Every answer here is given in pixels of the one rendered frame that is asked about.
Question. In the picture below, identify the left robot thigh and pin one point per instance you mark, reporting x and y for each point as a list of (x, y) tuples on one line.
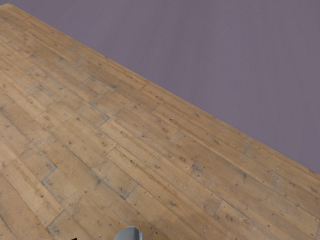
[(129, 233)]

